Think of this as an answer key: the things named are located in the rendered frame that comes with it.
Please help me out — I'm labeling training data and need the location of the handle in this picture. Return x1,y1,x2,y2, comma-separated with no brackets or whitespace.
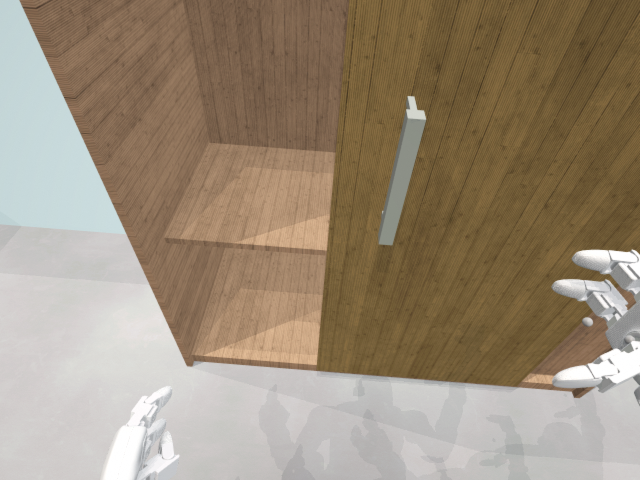
378,96,426,245

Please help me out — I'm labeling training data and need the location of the robot right hand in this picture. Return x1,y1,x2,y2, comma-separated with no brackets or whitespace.
551,250,640,393

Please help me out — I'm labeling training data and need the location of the robot left hand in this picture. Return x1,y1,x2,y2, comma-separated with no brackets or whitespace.
99,386,179,480

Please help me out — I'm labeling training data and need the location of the wardrobe door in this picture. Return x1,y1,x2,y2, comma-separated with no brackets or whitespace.
317,0,640,386
531,286,636,375

